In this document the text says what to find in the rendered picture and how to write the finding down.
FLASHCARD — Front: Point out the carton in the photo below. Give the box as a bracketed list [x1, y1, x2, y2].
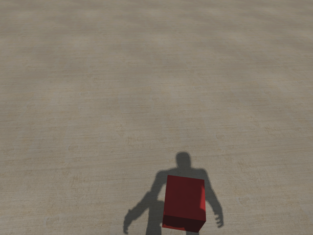
[162, 175, 206, 233]

